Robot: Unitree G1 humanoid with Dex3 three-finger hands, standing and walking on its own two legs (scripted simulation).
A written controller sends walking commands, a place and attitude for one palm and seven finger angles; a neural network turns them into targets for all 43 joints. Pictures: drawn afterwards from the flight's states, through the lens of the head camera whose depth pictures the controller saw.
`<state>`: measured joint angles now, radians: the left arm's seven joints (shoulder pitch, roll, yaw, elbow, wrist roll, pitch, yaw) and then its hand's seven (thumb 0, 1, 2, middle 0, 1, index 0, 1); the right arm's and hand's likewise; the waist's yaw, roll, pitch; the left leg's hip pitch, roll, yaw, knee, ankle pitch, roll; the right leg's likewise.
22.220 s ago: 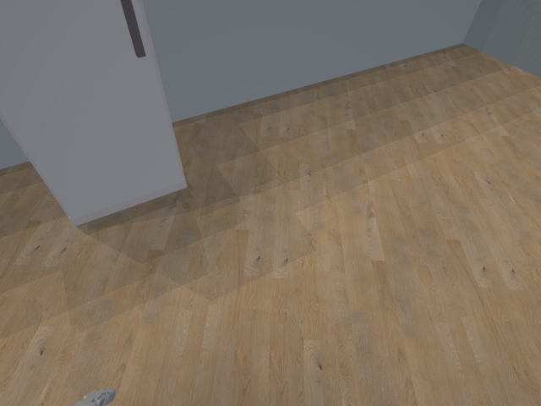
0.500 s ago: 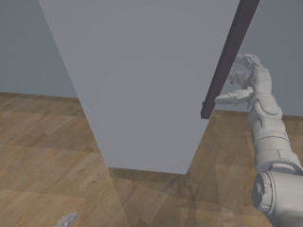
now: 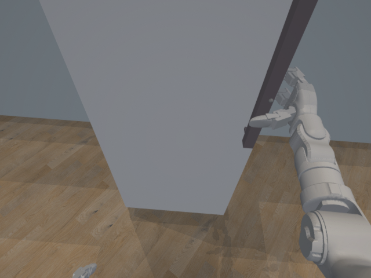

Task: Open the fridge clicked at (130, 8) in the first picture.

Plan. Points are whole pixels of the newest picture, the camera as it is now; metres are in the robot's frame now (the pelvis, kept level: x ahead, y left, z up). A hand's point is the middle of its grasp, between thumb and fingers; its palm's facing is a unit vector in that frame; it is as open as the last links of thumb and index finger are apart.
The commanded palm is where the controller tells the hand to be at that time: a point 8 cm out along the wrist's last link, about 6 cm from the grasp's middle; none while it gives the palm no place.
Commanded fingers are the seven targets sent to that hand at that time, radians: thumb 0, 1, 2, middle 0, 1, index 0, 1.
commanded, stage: slide the fingers in behind the handle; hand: right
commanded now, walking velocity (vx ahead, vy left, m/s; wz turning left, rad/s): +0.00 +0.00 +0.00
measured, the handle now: (275, 62) +0.50 -0.12 +0.23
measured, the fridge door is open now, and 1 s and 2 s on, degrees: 0 0 0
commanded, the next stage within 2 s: grip the handle and tug to test in 0.74 s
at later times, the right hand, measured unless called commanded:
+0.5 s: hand (259, 99) +0.45 -0.10 +0.17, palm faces -0.02 +1.00 +0.00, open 14.0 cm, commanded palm +0.42 -0.15 +0.17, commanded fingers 0.00 0.50 -0.30 0.30 1.20 0.30 1.20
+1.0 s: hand (263, 99) +0.45 -0.11 +0.17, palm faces -0.03 +1.00 -0.01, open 13.5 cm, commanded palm +0.43 -0.16 +0.17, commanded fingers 0.00 0.08 -0.48 0.34 1.26 0.34 1.26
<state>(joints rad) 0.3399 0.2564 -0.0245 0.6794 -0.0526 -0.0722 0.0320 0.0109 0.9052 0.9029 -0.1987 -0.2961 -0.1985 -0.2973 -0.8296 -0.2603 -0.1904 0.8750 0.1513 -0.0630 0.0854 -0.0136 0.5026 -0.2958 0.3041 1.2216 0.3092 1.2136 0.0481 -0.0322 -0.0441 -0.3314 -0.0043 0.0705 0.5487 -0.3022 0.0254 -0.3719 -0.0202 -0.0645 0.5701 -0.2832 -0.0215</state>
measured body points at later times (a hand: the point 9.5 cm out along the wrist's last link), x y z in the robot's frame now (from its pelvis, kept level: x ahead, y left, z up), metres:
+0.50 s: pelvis +0.00 +0.01 +0.00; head +0.01 +0.03 +0.45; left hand +0.08 +0.26 -0.12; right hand +0.44 -0.15 +0.17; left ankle -0.02 +0.10 -0.73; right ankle +0.00 -0.10 -0.73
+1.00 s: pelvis +0.00 +0.01 +0.00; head +0.02 +0.02 +0.45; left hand +0.08 +0.26 -0.12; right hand +0.45 -0.16 +0.17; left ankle -0.02 +0.10 -0.73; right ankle +0.00 -0.10 -0.73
